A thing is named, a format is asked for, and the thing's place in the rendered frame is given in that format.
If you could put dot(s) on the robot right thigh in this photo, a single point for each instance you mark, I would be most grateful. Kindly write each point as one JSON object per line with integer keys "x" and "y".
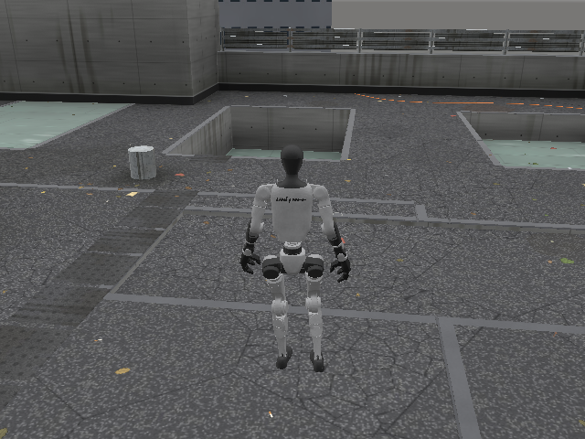
{"x": 314, "y": 267}

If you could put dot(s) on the robot left shin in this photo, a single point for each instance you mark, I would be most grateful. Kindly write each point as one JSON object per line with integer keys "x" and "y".
{"x": 280, "y": 327}

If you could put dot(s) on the robot right hand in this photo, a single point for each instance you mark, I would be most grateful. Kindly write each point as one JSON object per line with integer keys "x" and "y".
{"x": 345, "y": 269}

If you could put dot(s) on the robot right forearm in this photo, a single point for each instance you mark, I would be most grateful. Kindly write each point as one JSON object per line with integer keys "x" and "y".
{"x": 337, "y": 245}

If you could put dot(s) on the robot left forearm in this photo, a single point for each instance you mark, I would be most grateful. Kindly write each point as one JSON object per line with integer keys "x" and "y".
{"x": 250, "y": 241}

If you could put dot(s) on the right robot upper arm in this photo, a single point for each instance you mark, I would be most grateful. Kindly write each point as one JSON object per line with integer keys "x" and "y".
{"x": 320, "y": 193}

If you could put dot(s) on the left robot upper arm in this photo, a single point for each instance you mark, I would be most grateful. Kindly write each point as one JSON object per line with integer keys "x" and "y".
{"x": 259, "y": 205}

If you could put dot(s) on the robot left hand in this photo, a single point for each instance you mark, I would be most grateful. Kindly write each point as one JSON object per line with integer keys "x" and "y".
{"x": 250, "y": 260}

